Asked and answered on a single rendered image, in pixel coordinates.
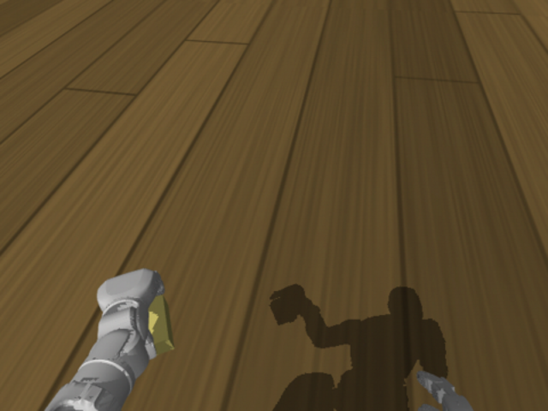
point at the left robot arm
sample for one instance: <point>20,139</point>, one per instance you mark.
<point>107,376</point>

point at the right robot hand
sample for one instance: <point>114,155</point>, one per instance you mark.
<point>443,392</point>

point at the left robot hand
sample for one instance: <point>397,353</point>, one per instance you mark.
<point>143,284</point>

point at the small box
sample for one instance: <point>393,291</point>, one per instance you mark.
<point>160,325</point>

